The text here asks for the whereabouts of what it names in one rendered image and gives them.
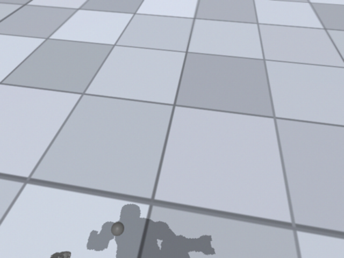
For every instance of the ball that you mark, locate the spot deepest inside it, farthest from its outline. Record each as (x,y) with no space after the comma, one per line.
(117,228)

